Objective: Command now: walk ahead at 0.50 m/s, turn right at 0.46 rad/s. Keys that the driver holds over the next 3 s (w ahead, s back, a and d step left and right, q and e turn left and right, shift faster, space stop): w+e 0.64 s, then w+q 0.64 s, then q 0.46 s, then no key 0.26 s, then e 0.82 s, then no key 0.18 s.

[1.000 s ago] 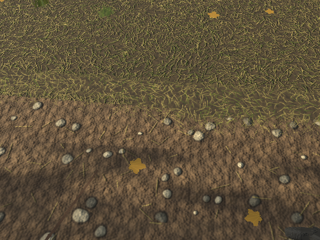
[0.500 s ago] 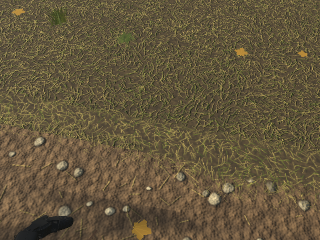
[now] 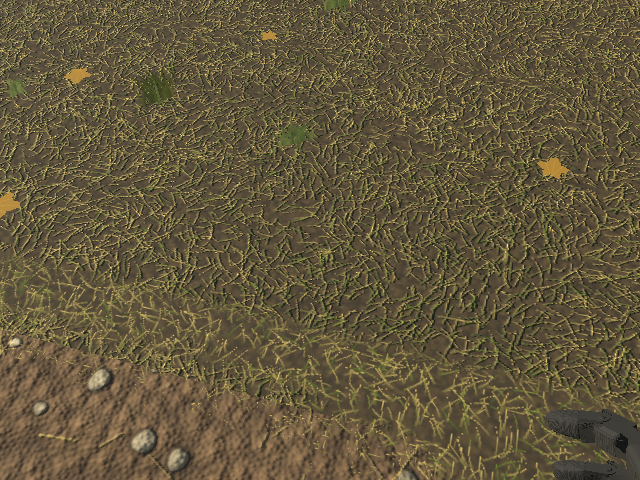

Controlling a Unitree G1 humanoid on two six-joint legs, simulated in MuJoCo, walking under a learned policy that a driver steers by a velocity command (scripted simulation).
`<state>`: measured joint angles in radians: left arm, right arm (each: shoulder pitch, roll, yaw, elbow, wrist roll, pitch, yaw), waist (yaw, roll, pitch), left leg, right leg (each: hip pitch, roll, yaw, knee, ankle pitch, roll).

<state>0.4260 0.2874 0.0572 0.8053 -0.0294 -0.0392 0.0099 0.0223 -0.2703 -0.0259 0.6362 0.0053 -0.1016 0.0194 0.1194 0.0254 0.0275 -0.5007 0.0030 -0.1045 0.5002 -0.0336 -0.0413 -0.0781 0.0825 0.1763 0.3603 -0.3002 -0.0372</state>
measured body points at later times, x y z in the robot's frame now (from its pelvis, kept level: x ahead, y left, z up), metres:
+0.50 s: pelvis +0.25 -0.01 -0.01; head +0.29 -0.03 +0.44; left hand +0.55 +0.13 -0.08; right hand +0.17 -0.30 -0.14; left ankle +0.15 +0.14 -0.74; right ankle +0.37 -0.18 -0.72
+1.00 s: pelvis +0.51 -0.13 +0.00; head +0.54 -0.14 +0.45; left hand +0.67 +0.11 -0.12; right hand +0.59 -0.42 -0.11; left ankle +0.75 -0.07 -0.70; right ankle +0.38 -0.17 -0.74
